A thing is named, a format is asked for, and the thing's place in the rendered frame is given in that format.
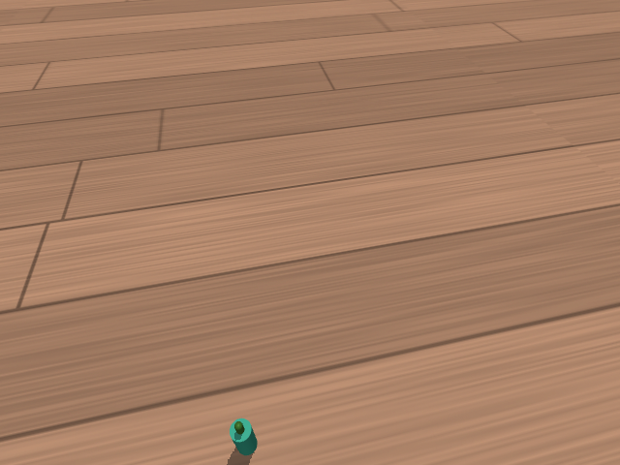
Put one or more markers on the bottle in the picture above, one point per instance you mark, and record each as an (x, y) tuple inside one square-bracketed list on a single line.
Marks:
[(243, 436)]

